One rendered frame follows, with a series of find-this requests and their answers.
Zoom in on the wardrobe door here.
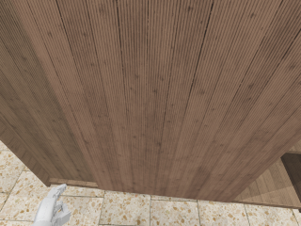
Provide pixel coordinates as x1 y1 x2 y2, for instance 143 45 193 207
0 0 96 183
11 0 301 203

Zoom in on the left robot hand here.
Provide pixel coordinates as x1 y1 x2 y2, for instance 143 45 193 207
33 184 71 226

